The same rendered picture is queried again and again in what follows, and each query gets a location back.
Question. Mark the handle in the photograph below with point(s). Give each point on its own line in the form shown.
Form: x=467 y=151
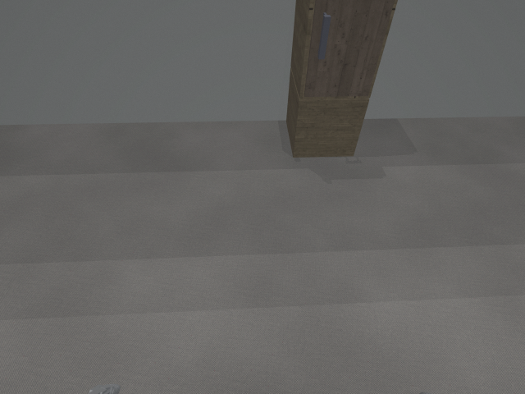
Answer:
x=324 y=36

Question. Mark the cupboard door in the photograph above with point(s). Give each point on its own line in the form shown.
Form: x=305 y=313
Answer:
x=356 y=34

